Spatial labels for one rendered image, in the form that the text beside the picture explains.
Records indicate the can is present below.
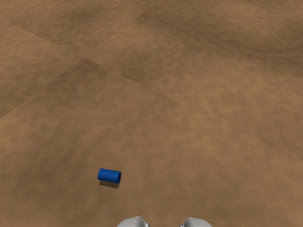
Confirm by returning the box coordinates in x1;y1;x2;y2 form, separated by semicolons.
98;168;121;183

